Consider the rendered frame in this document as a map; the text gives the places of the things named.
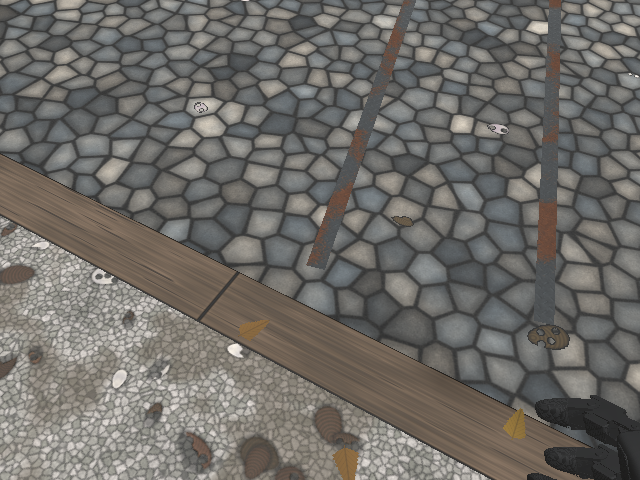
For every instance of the right robot hand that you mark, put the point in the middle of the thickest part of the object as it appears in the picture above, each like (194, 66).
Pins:
(605, 422)

